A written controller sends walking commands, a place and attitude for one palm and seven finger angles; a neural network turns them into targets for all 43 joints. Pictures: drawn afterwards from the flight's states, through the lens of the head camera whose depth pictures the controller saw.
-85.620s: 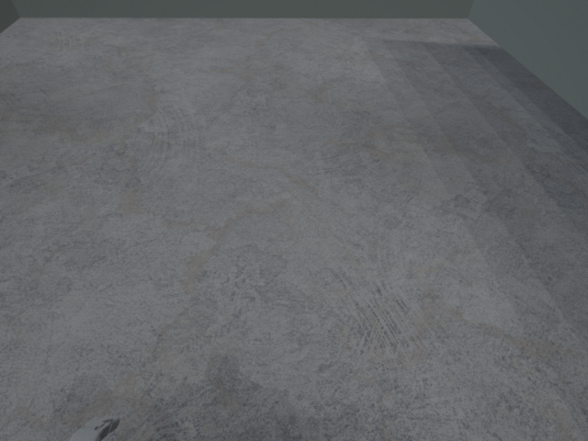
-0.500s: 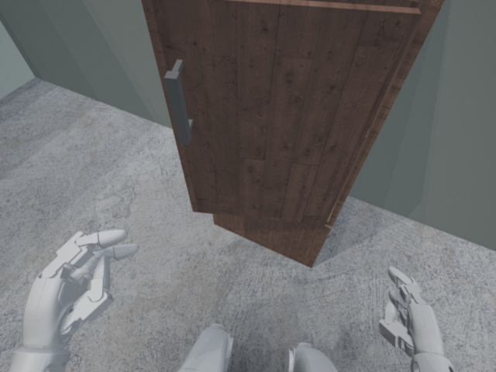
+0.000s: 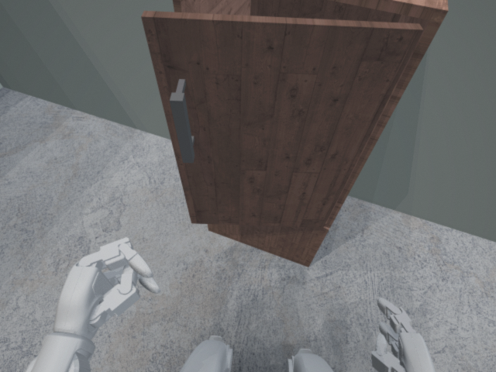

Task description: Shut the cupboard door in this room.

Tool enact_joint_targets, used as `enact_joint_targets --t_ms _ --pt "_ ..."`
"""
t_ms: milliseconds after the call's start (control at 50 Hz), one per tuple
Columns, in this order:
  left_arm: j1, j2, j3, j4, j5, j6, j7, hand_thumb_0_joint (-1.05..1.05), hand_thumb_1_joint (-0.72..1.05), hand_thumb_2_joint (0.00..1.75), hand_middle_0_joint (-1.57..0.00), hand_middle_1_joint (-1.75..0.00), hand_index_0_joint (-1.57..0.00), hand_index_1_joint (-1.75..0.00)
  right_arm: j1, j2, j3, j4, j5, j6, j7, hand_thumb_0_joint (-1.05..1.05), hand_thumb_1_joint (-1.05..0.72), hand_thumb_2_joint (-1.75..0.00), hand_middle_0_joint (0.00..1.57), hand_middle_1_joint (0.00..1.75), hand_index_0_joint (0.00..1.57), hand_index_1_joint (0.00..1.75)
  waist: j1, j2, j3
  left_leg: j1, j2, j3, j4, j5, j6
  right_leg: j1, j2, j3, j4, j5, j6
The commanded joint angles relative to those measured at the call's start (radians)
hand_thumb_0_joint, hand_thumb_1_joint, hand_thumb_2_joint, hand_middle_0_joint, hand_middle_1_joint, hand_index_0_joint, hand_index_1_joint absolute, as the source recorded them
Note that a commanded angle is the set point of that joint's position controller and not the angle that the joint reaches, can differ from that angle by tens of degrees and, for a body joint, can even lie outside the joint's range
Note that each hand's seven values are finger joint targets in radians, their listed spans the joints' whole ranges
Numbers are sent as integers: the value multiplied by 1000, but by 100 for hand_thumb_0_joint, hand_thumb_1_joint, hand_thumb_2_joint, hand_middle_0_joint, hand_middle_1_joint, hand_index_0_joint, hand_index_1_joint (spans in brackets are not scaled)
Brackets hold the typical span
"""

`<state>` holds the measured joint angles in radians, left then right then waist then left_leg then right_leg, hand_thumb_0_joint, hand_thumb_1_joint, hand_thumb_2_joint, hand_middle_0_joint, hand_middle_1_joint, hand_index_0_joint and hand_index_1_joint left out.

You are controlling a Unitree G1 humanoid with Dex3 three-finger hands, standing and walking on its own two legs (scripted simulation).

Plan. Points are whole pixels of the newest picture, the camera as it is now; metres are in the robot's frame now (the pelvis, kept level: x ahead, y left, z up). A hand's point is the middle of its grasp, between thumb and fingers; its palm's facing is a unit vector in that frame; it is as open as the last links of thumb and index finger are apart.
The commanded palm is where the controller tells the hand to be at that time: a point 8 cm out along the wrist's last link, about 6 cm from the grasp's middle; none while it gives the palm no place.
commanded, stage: raise the hand and make a fist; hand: left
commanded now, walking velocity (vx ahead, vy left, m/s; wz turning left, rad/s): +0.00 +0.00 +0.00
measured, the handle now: (185, 123) +0.50 +0.16 +0.10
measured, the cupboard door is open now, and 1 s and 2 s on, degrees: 20 20 20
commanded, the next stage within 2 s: bring the fist close to the handle in 0.84 s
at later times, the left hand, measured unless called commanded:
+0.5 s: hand (124, 254) +0.24 +0.18 +0.11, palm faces +0.06 -1.00 -0.06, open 3.1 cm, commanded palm +0.21 +0.22 +0.10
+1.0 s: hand (157, 271) +0.23 +0.14 +0.10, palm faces +0.01 -1.00 -0.04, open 3.1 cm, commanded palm +0.22 +0.20 +0.10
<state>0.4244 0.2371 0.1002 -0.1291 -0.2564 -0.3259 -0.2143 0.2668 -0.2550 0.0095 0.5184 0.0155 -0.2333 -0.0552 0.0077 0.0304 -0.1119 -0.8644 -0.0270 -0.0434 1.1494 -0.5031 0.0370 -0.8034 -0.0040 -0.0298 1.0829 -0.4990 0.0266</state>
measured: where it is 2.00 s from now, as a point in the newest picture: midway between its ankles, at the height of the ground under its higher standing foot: outside the picture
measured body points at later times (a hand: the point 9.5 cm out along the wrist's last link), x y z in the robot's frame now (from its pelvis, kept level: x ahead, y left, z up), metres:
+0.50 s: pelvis +0.02 -0.02 +0.02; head +0.05 -0.02 +0.47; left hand +0.24 +0.23 +0.12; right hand +0.19 -0.24 -0.05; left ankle +0.03 +0.09 -0.66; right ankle +0.02 -0.15 -0.66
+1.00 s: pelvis +0.01 -0.04 +0.02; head +0.04 -0.05 +0.47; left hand +0.23 +0.19 +0.10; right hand +0.19 -0.27 -0.05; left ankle +0.03 +0.09 -0.66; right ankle +0.02 -0.15 -0.66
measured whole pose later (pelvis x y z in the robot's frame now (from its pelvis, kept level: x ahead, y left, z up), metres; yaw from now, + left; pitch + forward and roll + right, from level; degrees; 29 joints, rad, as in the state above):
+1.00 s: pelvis +0.01 -0.04 +0.02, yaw +0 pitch +9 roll -1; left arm 0.37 0.23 0.13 -0.07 -0.29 -0.27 -0.23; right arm 0.28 -0.26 0.03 0.49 0.03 -0.17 -0.06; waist 0.02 0.05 -0.12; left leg -0.69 0.00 -0.06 1.00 -0.46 -0.02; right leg -0.66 0.02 -0.04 0.98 -0.48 -0.02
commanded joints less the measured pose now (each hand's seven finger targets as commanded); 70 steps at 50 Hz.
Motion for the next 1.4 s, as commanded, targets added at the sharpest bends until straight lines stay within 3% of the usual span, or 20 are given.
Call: enact_joint_targets --t_ms 0,40,120,160,280,360,460,580,660,740,800,860,960,1040,1100,1140,1240,1260,1340,1380 --pt "-7 121 150 -319 -31 -46 62 0 90 90 -119 -138 -119 -138 -45 -103 -45 -195 4 -39 -13 0 -90 -90 20 30 20 30 34 89 -250 287 32 -74 -306 274 -56 133 41 -75 -128 199 -63" --pt "-14 87 120 -305 -28 -34 80 0 90 90 -123 -142 -123 -142 -40 -100 -41 -196 3 -24 -4 0 -90 -90 20 30 20 30 18 102 -206 294 34 -73 -306 298 -64 119 45 -79 -137 214 -60" --pt "-31 44 41 -194 -3 11 45 0 90 90 -130 -150 -130 -150 -26 -116 -35 -202 7 3 1 0 -90 -90 20 30 20 30 -26 33 -102 239 37 -70 -310 209 -52 96 47 -79 -171 179 -55" --pt "-80 70 32 -180 7 32 15 0 90 90 -130 -150 -130 -150 -25 -125 -31 -206 11 7 -4 0 -90 -90 20 30 20 30 -35 36 -79 230 34 -72 -317 160 -41 102 46 -69 -189 158 -57" --pt "-139 164 147 -315 -20 23 20 0 90 90 -130 -150 -130 -150 -31 -108 -20 -225 9 0 -12 0 -90 -90 20 30 20 30 12 98 -237 327 23 -53 -321 277 -41 215 44 -55 -202 238 -66" --pt "-122 151 169 -272 -44 1 42 0 90 90 -130 -150 -130 -150 -37 -100 -14 -203 6 3 -9 0 -90 -90 20 30 20 30 10 64 -192 303 20 -40 -313 307 -40 232 49 -56 -211 276 -63" --pt "-91 82 91 -109 -45 47 -9 0 90 90 -130 -150 -130 -150 -35 -117 -20 -186 19 3 -6 0 -90 -90 20 30 20 30 -17 -20 -89 235 17 -24 -310 234 -28 220 41 -39 -256 230 -55" --pt "-132 159 160 -210 -54 40 -17 0 90 90 -130 -150 -130 -150 -39 -114 -28 -203 15 -5 -14 0 -90 -90 20 30 20 30 13 -12 -206 255 6 1 -295 290 -17 307 22 5 -263 293 -47" --pt "-142 170 199 -225 -59 -40 33 0 90 90 -130 -150 -130 -150 -45 -98 -27 -180 9 -9 -10 0 -90 -90 20 30 20 30 19 -3 -184 234 7 7 -279 279 -22 299 23 23 -257 286 -46" --pt "-121 102 124 -145 -46 -57 24 0 90 90 -130 -150 -130 -150 -48 -105 -30 -170 13 -8 0 0 -90 -90 20 30 20 30 -4 1 -128 203 5 18 -266 226 -21 249 14 43 -274 223 -42" --pt "-103 103 95 -123 -44 -22 -14 0 90 90 -130 -150 -130 -150 -41 -112 -35 -176 21 -4 -1 0 -90 -90 20 30 20 30 -7 -26 -135 197 3 19 -267 213 -16 270 5 65 -297 203 -37" --pt "-109 141 120 -139 -45 6 -25 0 90 90 -130 -150 -130 -150 -42 -114 -34 -186 23 4 -9 0 -90 -90 20 30 20 30 -2 -34 -139 201 4 17 -269 215 -12 288 4 73 -309 199 -36" --pt "-246 157 164 -185 -57 -41 17 0 90 90 -130 -150 -130 -150 -55 -102 -25 -175 15 1 -17 0 -90 -90 20 30 20 30 -7 -54 -140 196 7 13 -262 212 -14 275 10 69 -294 200 -33" --pt "-355 115 124 -84 -46 -66 18 0 90 90 -130 -150 -130 -150 -60 -103 -23 -141 17 -7 -14 0 -90 -90 20 30 20 30 -31 -38 -113 176 8 11 -252 159 -15 212 11 66 -291 115 -38" --pt "-388 103 71 -40 -30 -31 -10 0 90 90 -130 -150 -130 -150 -57 -112 -24 -139 26 -12 -14 0 -90 -90 20 30 20 30 -29 23 -138 206 8 9 -272 160 -12 214 13 54 -290 123 -45" --pt "-413 110 68 -13 -28 6 -20 0 90 90 -130 -150 -130 -150 -48 -118 -24 -139 29 -10 -17 0 -90 -90 20 30 20 30 -25 13 -164 227 9 5 -289 175 -11 236 15 42 -291 153 -45" --pt "-535 117 96 -7 -21 39 28 0 90 90 -130 -150 -130 -150 -56 -114 -22 -137 24 0 -17 0 -90 -90 20 30 20 30 -13 -9 -218 269 11 -4 -314 227 -13 264 20 11 -268 229 -45" --pt "-514 145 135 2 -20 36 48 0 90 90 -130 -150 -130 -150 -57 -115 -23 -137 21 3 -16 0 -90 -90 20 30 20 30 3 -11 -221 271 14 -4 -317 240 -16 272 24 5 -261 238 -49" --pt "-521 85 89 10 8 2 97 0 90 90 -130 -150 -130 -150 -58 -104 -25 -129 15 11 4 0 -90 -90 20 30 20 30 3 23 -234 308 17 3 -328 295 -24 262 24 -15 -237 300 -54" --pt "-534 63 57 68 27 8 107 0 90 90 -130 -150 -130 -150 -51 -110 -26 -122 13 22 11 0 -90 -90 20 30 20 30 -14 -21 -207 289 19 5 -327 278 -19 247 23 -15 -246 289 -48"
